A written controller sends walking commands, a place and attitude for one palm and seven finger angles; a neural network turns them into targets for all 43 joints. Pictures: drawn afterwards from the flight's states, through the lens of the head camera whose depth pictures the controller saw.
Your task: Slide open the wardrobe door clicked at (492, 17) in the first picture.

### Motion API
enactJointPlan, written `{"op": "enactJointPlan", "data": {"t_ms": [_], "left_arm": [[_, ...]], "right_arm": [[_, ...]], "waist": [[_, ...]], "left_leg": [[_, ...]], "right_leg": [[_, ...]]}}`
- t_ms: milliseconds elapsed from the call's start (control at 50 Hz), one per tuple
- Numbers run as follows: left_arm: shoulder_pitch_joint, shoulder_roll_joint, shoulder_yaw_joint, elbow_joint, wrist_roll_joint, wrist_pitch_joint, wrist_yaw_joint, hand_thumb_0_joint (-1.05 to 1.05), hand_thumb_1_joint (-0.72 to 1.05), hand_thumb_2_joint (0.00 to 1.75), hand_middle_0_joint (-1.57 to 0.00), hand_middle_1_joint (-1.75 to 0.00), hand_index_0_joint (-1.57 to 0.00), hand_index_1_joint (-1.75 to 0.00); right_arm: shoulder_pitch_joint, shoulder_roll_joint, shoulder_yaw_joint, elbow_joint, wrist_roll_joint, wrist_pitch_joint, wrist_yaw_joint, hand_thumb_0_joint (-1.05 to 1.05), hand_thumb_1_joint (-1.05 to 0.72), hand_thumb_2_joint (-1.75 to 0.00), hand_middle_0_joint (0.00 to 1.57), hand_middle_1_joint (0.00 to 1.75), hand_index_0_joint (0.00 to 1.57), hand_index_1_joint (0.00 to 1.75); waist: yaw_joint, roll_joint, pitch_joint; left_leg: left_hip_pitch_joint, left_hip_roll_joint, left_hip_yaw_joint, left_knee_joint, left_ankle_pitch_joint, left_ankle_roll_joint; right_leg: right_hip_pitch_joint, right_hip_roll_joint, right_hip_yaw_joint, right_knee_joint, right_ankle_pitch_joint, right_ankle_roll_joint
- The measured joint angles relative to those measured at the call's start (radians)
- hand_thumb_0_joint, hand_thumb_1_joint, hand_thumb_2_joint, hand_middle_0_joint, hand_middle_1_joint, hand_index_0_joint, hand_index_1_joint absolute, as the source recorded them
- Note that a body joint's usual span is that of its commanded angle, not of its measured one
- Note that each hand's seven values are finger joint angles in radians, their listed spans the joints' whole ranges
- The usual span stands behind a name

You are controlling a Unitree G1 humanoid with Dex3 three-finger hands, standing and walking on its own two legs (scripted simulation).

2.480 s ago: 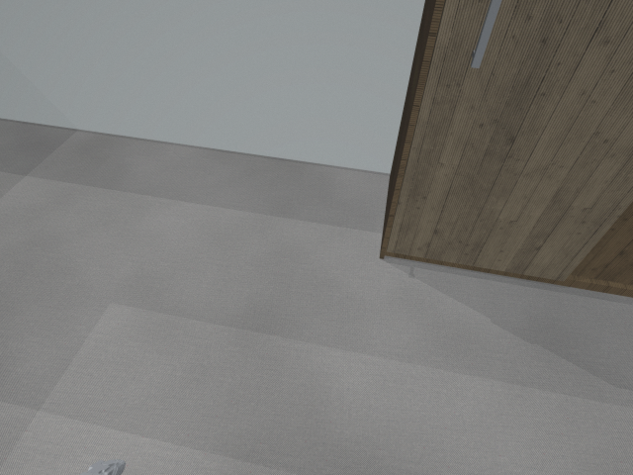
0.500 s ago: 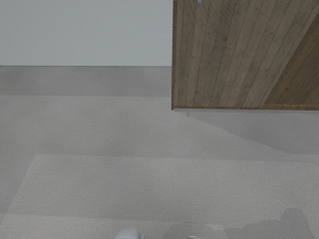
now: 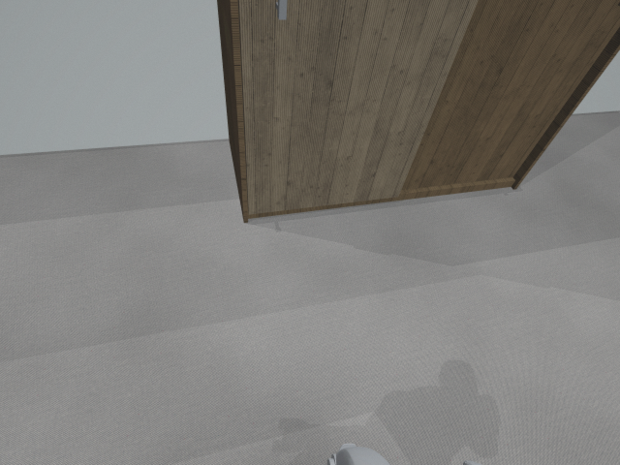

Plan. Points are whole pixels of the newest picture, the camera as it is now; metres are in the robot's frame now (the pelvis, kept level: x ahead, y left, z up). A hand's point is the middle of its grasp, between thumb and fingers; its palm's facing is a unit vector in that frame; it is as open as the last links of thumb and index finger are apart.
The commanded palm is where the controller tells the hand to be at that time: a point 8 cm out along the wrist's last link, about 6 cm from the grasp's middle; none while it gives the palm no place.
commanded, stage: walk to a spot facing it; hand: left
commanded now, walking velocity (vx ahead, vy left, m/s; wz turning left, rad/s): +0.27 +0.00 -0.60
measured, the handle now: out of the picture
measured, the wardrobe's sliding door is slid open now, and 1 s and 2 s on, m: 0.00 0.00 0.00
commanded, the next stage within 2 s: turn to face it in 1.16 s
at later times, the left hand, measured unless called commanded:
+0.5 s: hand (286, 366) +0.29 +0.05 -0.16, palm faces -0.38 -0.91 -0.19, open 7.4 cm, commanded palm none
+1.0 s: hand (275, 313) +0.40 +0.08 -0.18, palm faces -0.42 -0.89 -0.16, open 7.4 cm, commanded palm none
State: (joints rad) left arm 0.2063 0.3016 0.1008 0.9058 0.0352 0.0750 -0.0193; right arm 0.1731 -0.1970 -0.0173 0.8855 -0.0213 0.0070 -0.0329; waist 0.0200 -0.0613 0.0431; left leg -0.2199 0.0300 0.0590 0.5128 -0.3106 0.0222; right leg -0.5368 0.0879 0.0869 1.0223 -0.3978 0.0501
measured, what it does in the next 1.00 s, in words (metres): walks ahead, turning right: right foot, then left foot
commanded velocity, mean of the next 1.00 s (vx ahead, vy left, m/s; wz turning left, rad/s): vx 0.33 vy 0.00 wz -0.45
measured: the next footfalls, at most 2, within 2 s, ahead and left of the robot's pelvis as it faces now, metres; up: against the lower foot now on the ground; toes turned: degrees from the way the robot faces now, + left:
right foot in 0.40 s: +0.12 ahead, -0.19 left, +0.00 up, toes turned -25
left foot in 0.82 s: +0.41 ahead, -0.04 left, +0.00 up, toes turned -15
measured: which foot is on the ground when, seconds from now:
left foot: down 0.00-0.40, up 0.42-0.80, down 0.82-1.00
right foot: up 0.00-0.38, down 0.40-0.82, up 0.84-1.00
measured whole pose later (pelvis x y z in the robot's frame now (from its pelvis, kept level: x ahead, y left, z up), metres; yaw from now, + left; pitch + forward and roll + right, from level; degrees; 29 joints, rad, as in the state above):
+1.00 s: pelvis +0.31 -0.09 +0.00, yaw -30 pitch -1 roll -1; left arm 0.32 0.21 0.09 1.05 0.03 0.02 -0.03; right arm 0.22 -0.14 -0.04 0.97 -0.02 -0.08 -0.03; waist 0.03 -0.04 0.03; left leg -0.24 0.09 0.25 0.51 -0.25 0.05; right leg -0.50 -0.05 -0.03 1.24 -0.28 0.00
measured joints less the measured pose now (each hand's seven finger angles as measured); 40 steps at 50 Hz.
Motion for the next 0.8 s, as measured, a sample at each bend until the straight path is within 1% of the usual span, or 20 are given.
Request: {"op": "enactJointPlan", "data": {"t_ms": [40,80,140,240,320,360,380,400,420,440,460,480,500,520,560,600,660,700,740,800], "left_arm": [[0.005,0.005,0.003,-0.003,0.002,-0.002,-0.013,0.01,0.91,0.89,-0.20,-0.30,-0.20,-0.30],[0.010,0.003,0.002,-0.002,0.004,-0.001,-0.023,0.01,0.91,0.90,-0.19,-0.30,-0.20,-0.30],[0.007,-0.008,-0.003,0.003,0.005,0.003,-0.034,0.01,0.91,0.90,-0.19,-0.30,-0.20,-0.30],[-0.028,-0.037,-0.014,0.010,0.005,0.006,-0.043,0.01,0.91,0.90,-0.19,-0.30,-0.20,-0.30],[-0.082,-0.064,-0.024,0.006,0.004,-0.001,-0.048,0.01,0.91,0.90,-0.19,-0.30,-0.20,-0.30],[-0.109,-0.076,-0.030,-0.002,0.003,-0.013,-0.049,0.01,0.91,0.90,-0.19,-0.30,-0.20,-0.30],[-0.121,-0.081,-0.033,-0.008,0.003,-0.022,-0.049,0.01,0.91,0.90,-0.19,-0.30,-0.20,-0.30],[-0.131,-0.081,-0.038,-0.016,0.002,-0.038,-0.049,0.01,0.91,0.90,-0.19,-0.30,-0.20,-0.30],[-0.141,-0.078,-0.042,-0.023,0.002,-0.060,-0.046,0.01,0.91,0.90,-0.19,-0.30,-0.20,-0.30],[-0.150,-0.080,-0.044,-0.026,-0.005,-0.080,-0.038,0.01,0.91,0.90,-0.19,-0.30,-0.20,-0.30],[-0.150,-0.083,-0.048,-0.026,-0.013,-0.092,-0.030,0.01,0.91,0.90,-0.19,-0.30,-0.20,-0.30],[-0.141,-0.087,-0.051,-0.024,-0.018,-0.098,-0.023,0.01,0.91,0.89,-0.20,-0.30,-0.20,-0.30],[-0.128,-0.092,-0.054,-0.019,-0.020,-0.101,-0.016,0.01,0.91,0.89,-0.20,-0.30,-0.20,-0.30],[-0.111,-0.097,-0.057,-0.009,-0.020,-0.103,-0.010,0.01,0.91,0.89,-0.20,-0.30,-0.20,-0.30],[-0.073,-0.107,-0.061,0.019,-0.016,-0.104,-0.001,0.01,0.91,0.89,-0.20,-0.30,-0.20,-0.30],[-0.036,-0.113,-0.055,0.047,-0.015,-0.109,0.007,0.00,0.91,0.89,-0.20,-0.30,-0.20,-0.30],[0.008,-0.102,-0.047,0.080,-0.011,-0.117,0.015,0.00,0.93,0.89,-0.20,-0.30,-0.21,-0.30],[0.038,-0.095,-0.048,0.099,-0.008,-0.120,0.016,0.00,0.93,0.89,-0.20,-0.30,-0.21,-0.30],[0.067,-0.090,-0.048,0.116,-0.006,-0.120,0.017,0.00,0.93,0.89,-0.20,-0.30,-0.21,-0.30],[0.115,-0.082,-0.044,0.140,-0.007,-0.113,0.017,0.00,0.92,0.89,-0.20,-0.30,-0.20,-0.30]], "right_arm": [[0.030,0.005,0.005,0.008,-0.003,-0.005,0.002,0.00,-0.90,-0.90,0.21,0.30,0.20,0.30],[0.062,0.008,0.005,0.016,-0.004,-0.015,0.003,0.00,-0.90,-0.90,0.21,0.30,0.20,0.30],[0.113,0.012,0.002,0.033,-0.004,-0.033,0.005,0.00,-0.90,-0.90,0.21,0.30,0.20,0.30],[0.192,0.010,-0.007,0.078,-0.008,-0.045,0.008,0.00,-0.90,-0.90,0.21,0.30,0.20,0.30],[0.245,-0.004,-0.018,0.121,-0.015,-0.042,0.012,0.00,-0.90,-0.90,0.21,0.30,0.20,0.30],[0.268,-0.014,-0.024,0.140,-0.017,-0.039,0.015,0.00,-0.90,-0.90,0.21,0.30,0.20,0.30],[0.281,-0.019,-0.027,0.148,-0.017,-0.037,0.017,0.00,-0.90,-0.90,0.21,0.30,0.20,0.30],[0.298,-0.022,-0.027,0.155,-0.014,-0.035,0.020,0.00,-0.90,-0.90,0.21,0.30,0.20,0.30],[0.310,-0.022,-0.026,0.162,-0.007,-0.029,0.025,0.00,-0.90,-0.90,0.20,0.30,0.20,0.30],[0.306,-0.023,-0.024,0.170,-0.003,-0.017,0.028,0.00,-0.90,-0.90,0.20,0.30,0.20,0.30],[0.294,-0.025,-0.024,0.179,0.000,-0.004,0.029,0.00,-0.91,-0.90,0.20,0.30,0.20,0.30],[0.276,-0.026,-0.026,0.184,0.001,0.005,0.030,0.00,-0.91,-0.90,0.20,0.30,0.20,0.30],[0.255,-0.027,-0.028,0.184,-0.001,0.010,0.030,0.01,-0.91,-0.90,0.20,0.30,0.20,0.30],[0.233,-0.028,-0.031,0.179,-0.004,0.010,0.030,0.01,-0.91,-0.90,0.20,0.30,0.19,0.30],[0.188,-0.026,-0.035,0.154,-0.010,0.002,0.032,0.01,-0.91,-0.90,0.20,0.30,0.19,0.30],[0.149,-0.020,-0.036,0.124,-0.013,-0.008,0.035,0.01,-0.91,-0.90,0.20,0.30,0.19,0.30],[0.093,-0.006,-0.035,0.090,-0.014,-0.017,0.043,0.00,-0.91,-0.90,0.20,0.30,0.19,0.30],[0.056,0.003,-0.033,0.076,-0.013,-0.022,0.050,0.00,-0.91,-0.90,0.20,0.30,0.19,0.30],[0.024,0.011,-0.030,0.066,-0.011,-0.028,0.057,0.00,-0.91,-0.90,0.20,0.30,0.19,0.30],[-0.004,0.019,-0.024,0.052,-0.008,-0.046,0.061,0.00,-0.91,-0.90,0.20,0.30,0.19,0.30]], "waist": [[0.001,0.006,-0.009],[-0.003,0.014,-0.018],[-0.014,0.026,-0.024],[-0.045,0.036,-0.009],[-0.076,0.053,0.016],[-0.092,0.065,0.028],[-0.098,0.072,0.033],[-0.100,0.076,0.037],[-0.099,0.073,0.041],[-0.098,0.074,0.051],[-0.097,0.075,0.057],[-0.094,0.074,0.057],[-0.090,0.075,0.054],[-0.088,0.076,0.049],[-0.087,0.079,0.033],[-0.086,0.080,0.016],[-0.067,0.081,-0.002],[-0.048,0.081,-0.009],[-0.028,0.077,-0.012],[-0.004,0.065,-0.016]], "left_leg": [[0.031,0.015,0.027,-0.032,0.007,0.000],[0.058,0.029,0.054,-0.059,0.010,0.001],[0.094,0.044,0.096,-0.092,0.009,-0.001],[0.145,0.068,0.171,-0.121,-0.009,-0.020],[0.176,0.097,0.227,-0.110,-0.047,-0.050],[0.188,0.118,0.254,-0.083,-0.079,-0.072],[0.188,0.133,0.263,-0.053,-0.104,-0.085],[0.176,0.153,0.266,0.008,-0.137,-0.094],[0.137,0.175,0.254,0.122,-0.168,-0.091],[0.076,0.183,0.199,0.281,-0.203,-0.087],[0.009,0.176,0.136,0.433,-0.213,-0.082],[-0.055,0.165,0.089,0.555,-0.198,-0.077],[-0.112,0.156,0.058,0.635,-0.160,-0.075],[-0.162,0.153,0.039,0.675,-0.116,-0.076],[-0.244,0.154,0.022,0.668,-0.050,-0.084],[-0.307,0.154,0.017,0.613,-0.003,-0.093],[-0.357,0.149,0.021,0.495,0.051,-0.099],[-0.358,0.140,0.028,0.394,0.079,-0.096],[-0.334,0.125,0.035,0.291,0.090,-0.087],[-0.250,0.092,0.056,0.139,0.108,-0.072]], "right_leg": [[-0.018,-0.033,-0.041,0.104,0.032,0.010],[-0.016,-0.067,-0.065,0.134,0.060,0.016],[-0.002,-0.111,-0.086,0.099,0.086,0.022],[0.017,-0.163,-0.123,-0.041,0.095,0.019],[0.048,-0.170,-0.165,-0.199,0.076,-0.002],[0.082,-0.157,-0.188,-0.291,0.060,-0.022],[0.109,-0.145,-0.201,-0.346,0.062,-0.036],[0.148,-0.132,-0.214,-0.409,0.080,-0.054],[0.161,-0.127,-0.220,-0.433,0.164,-0.076],[0.154,-0.122,-0.221,-0.393,0.175,-0.087],[0.157,-0.115,-0.219,-0.364,0.145,-0.092],[0.172,-0.107,-0.213,-0.361,0.115,-0.094],[0.194,-0.098,-0.205,-0.379,0.099,-0.094],[0.219,-0.089,-0.196,-0.411,0.097,-0.092],[0.270,-0.076,-0.179,-0.482,0.118,-0.086],[0.315,-0.067,-0.167,-0.541,0.128,-0.088],[0.373,-0.058,-0.150,-0.596,0.123,-0.083],[0.407,-0.055,-0.137,-0.611,0.107,-0.074],[0.439,-0.055,-0.124,-0.610,0.079,-0.063],[0.481,-0.064,-0.106,-0.570,0.010,-0.039]]}}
